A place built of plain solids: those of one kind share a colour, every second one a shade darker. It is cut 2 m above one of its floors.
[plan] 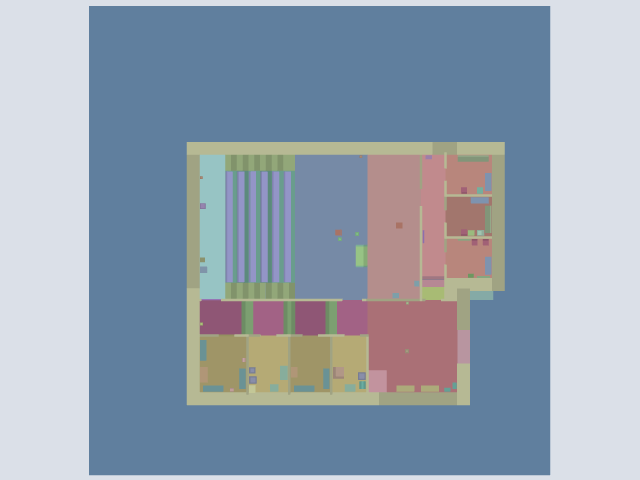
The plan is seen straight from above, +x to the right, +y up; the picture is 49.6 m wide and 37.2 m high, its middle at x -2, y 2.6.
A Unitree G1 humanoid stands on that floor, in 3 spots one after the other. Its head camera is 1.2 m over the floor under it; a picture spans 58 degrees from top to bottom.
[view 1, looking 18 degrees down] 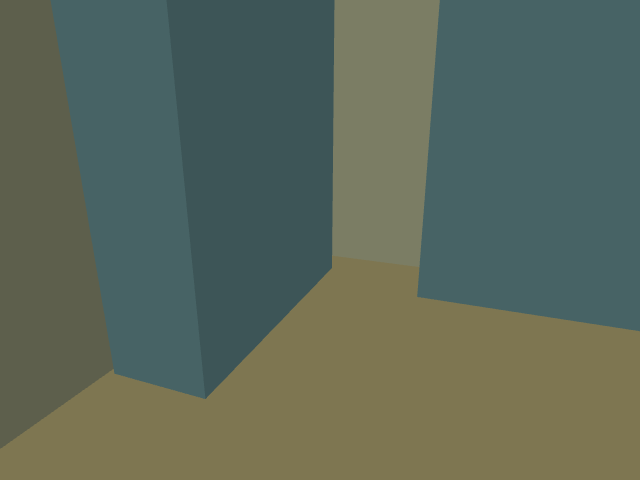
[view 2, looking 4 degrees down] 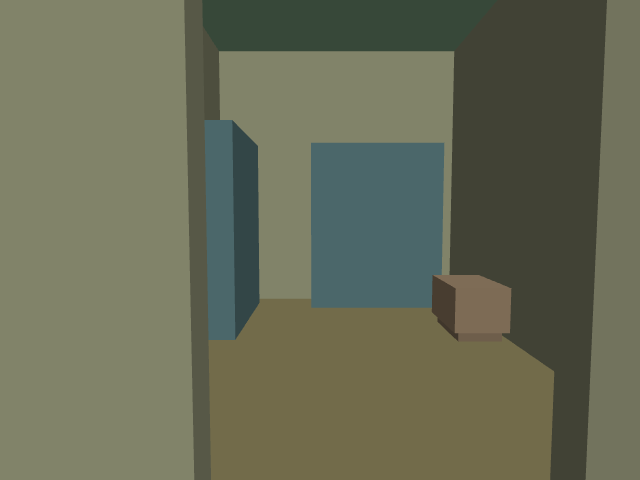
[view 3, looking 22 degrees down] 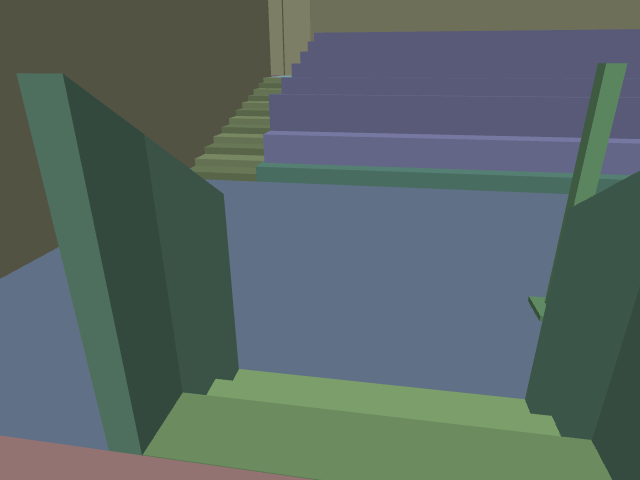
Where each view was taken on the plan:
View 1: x -2.75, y -6.10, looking -69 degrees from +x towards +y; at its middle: shelves_side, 2.93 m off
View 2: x -2.54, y -3.42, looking -90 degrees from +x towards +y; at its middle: shelves_side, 5.26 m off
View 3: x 2.63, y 1.35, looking -171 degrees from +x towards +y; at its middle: floor_pit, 4.65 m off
